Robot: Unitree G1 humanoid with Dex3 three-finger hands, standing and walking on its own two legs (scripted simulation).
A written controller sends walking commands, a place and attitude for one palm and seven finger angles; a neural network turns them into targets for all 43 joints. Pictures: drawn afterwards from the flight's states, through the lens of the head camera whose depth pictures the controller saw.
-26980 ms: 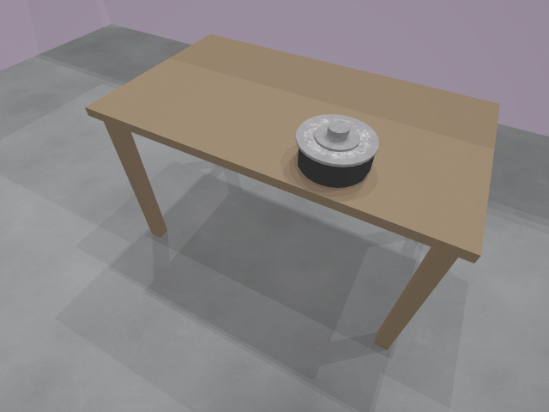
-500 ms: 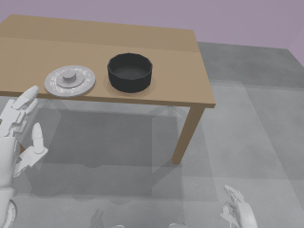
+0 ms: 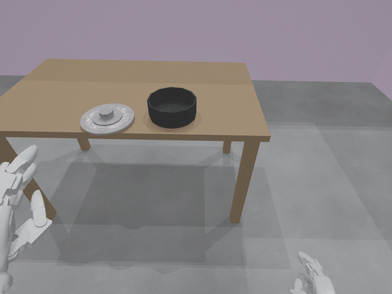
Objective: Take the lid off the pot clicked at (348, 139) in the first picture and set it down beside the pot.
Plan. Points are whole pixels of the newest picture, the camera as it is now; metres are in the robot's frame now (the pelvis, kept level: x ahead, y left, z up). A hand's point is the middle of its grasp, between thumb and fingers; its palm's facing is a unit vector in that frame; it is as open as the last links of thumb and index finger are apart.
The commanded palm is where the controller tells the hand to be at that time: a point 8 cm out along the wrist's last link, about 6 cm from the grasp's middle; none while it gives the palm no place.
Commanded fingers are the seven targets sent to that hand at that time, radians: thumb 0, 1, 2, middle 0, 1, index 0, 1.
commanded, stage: stop stepping back and stand still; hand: left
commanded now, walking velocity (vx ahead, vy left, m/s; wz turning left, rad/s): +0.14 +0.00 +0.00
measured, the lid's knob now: (106, 112) +0.77 +0.37 -0.04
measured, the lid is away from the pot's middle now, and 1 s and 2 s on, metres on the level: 0.26 0.26 0.26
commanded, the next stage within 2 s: let the arm hang, fingers relaxed in 0.86 s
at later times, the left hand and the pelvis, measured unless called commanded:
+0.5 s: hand out of the picture +0.10 +0.21 -0.14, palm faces +0.20 -0.95 -0.24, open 7.4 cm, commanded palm none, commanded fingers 0.00 0.90 0.90 -0.20 -0.30 -0.20 -0.30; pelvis +0.00 +0.00 -0.01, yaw +11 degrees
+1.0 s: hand out of the picture +0.00 +0.18 -0.16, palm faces +0.17 -0.96 -0.20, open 7.4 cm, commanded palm none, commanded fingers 0.00 0.90 0.90 -0.20 -0.30 -0.20 -0.30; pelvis +0.03 +0.01 +0.01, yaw +9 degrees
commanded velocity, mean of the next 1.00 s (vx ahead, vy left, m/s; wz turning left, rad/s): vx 0.01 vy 0.01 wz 0.00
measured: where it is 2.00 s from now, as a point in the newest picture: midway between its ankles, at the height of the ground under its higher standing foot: outside the picture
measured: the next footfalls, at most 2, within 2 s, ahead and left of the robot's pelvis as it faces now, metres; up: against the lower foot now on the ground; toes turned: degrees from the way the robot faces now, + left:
none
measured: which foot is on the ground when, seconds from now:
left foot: down 0.00-1.00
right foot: down 0.00-1.00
